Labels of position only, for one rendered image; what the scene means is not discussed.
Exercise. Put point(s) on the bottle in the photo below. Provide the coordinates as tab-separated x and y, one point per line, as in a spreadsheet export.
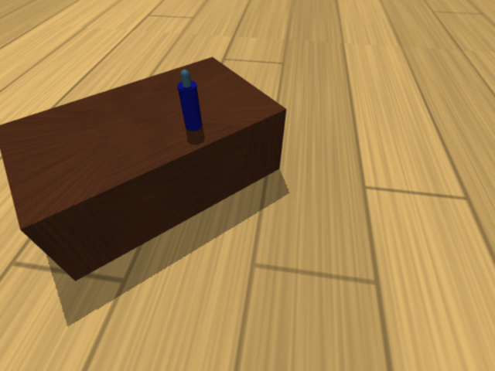
189	102

